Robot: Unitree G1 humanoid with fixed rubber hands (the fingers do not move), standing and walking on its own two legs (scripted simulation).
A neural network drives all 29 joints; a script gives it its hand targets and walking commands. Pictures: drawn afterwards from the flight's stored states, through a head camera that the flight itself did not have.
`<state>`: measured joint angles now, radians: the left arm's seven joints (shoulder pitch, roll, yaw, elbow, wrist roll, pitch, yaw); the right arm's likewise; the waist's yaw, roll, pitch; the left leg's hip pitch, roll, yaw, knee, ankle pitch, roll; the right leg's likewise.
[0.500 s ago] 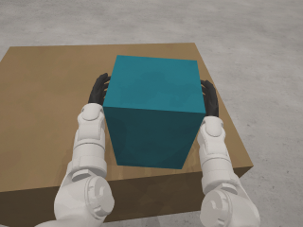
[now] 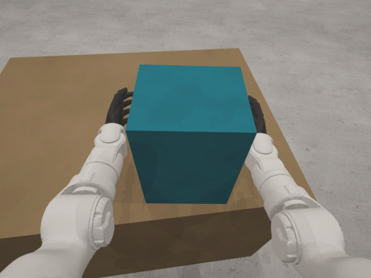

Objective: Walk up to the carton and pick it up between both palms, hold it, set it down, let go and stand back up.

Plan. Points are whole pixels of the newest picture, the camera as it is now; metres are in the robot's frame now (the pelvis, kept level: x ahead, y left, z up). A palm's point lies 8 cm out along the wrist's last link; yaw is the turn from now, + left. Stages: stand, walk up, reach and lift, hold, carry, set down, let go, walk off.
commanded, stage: set down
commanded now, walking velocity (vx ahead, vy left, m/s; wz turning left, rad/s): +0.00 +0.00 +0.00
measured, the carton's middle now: (188, 142) +0.41 +0.00 +0.05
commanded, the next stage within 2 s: none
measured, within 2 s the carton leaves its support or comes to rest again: neither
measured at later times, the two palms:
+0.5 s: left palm (101, 102) +0.42 +0.17 +0.17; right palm (285, 105) +0.42 -0.19 +0.16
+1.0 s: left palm (79, 59) +0.43 +0.19 +0.25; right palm (300, 67) +0.42 -0.18 +0.25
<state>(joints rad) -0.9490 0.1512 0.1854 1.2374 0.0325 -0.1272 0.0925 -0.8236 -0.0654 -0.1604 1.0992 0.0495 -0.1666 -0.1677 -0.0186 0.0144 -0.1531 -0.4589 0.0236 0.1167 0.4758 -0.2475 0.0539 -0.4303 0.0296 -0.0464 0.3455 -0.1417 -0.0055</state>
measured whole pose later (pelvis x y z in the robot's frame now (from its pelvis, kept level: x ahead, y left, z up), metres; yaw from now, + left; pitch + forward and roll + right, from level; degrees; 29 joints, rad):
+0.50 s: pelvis -0.03 -0.03 +0.00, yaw +2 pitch +12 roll +0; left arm -1.19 0.34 -0.09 1.43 -0.30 -0.04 0.02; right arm -1.09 -0.20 0.02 1.21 0.33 0.08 -0.16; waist -0.06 -0.04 -0.19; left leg -0.49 0.00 0.05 0.45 -0.17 0.02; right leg -0.50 0.02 -0.07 0.42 -0.14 -0.05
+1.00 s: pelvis -0.02 -0.03 +0.01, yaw +3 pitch +5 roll -1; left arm -1.19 0.44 -0.02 1.08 -0.26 0.35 0.00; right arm -1.13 -0.21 -0.03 0.97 0.37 0.33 -0.26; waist -0.09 -0.02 -0.12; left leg -0.29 0.02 0.02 0.38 -0.18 0.01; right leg -0.26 0.04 -0.08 0.28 -0.11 -0.05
